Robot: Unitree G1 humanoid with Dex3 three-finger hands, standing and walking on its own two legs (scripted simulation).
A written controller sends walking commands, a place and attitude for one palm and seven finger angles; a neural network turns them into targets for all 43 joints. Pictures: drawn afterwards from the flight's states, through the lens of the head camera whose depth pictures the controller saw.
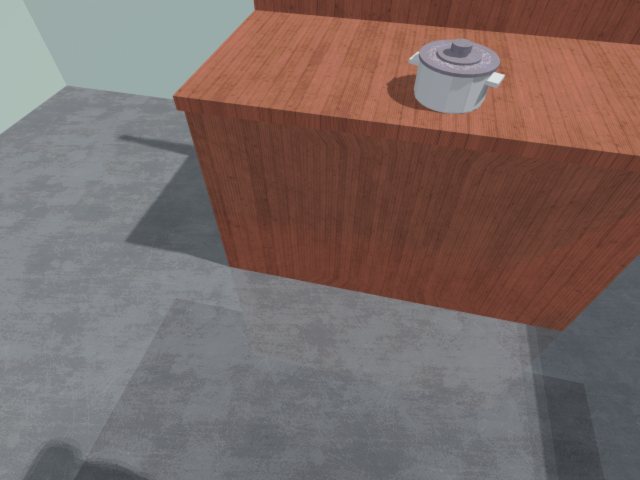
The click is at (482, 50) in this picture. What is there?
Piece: lid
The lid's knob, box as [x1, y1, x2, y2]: [450, 39, 472, 54]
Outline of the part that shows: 452,41 450,49 453,52 459,54 466,54 470,52 472,42 469,40 455,39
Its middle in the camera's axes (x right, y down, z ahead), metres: +0.32 -0.44 +0.89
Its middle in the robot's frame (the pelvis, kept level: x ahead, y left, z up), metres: +0.99 -0.27 +0.10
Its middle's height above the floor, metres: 0.88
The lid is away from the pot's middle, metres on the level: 0.00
